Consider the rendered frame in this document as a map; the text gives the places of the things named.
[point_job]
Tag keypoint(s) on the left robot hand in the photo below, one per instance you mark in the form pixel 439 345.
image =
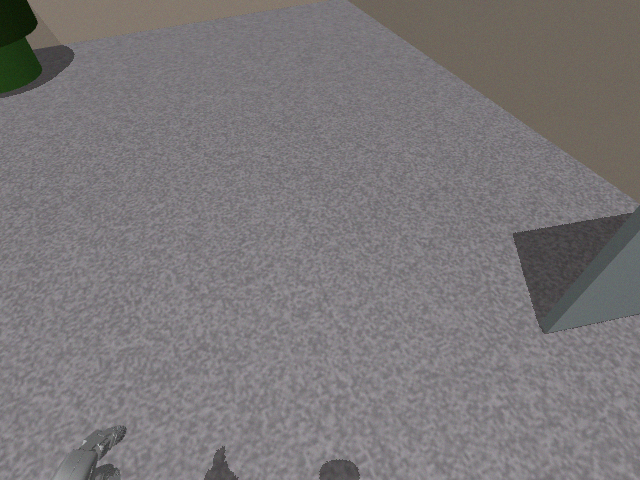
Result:
pixel 81 464

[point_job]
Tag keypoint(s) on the potted plant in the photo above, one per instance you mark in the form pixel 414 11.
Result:
pixel 18 63

